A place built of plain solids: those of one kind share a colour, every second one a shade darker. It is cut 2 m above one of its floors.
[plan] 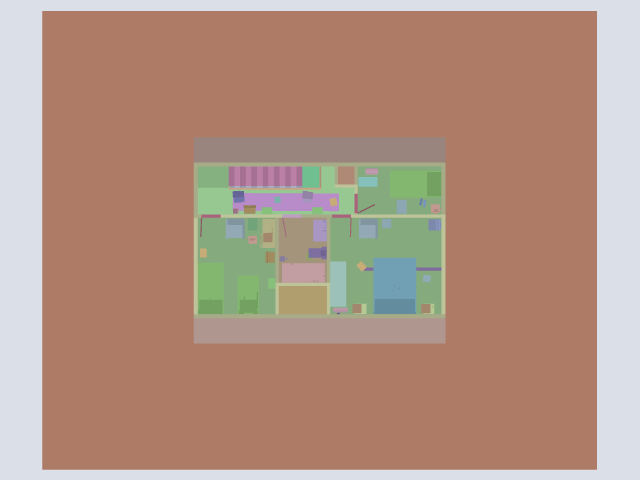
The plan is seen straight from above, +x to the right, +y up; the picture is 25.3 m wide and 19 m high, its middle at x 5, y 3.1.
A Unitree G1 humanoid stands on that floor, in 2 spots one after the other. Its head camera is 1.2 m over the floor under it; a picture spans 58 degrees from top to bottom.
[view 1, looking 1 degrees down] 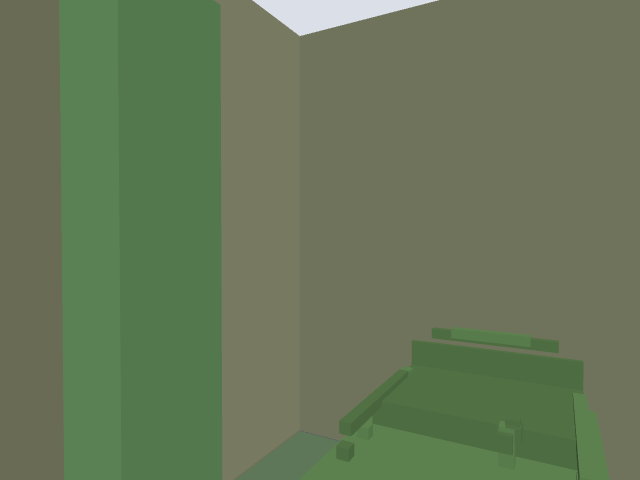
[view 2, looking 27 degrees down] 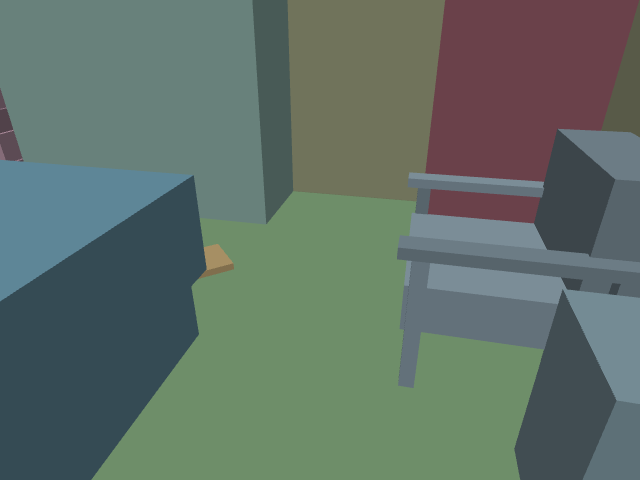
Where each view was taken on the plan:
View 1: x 1.88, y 2.38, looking -61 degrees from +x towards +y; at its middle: wall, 2.53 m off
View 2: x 8.47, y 3.17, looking -167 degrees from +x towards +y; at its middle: upper_floor_bedroom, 2.64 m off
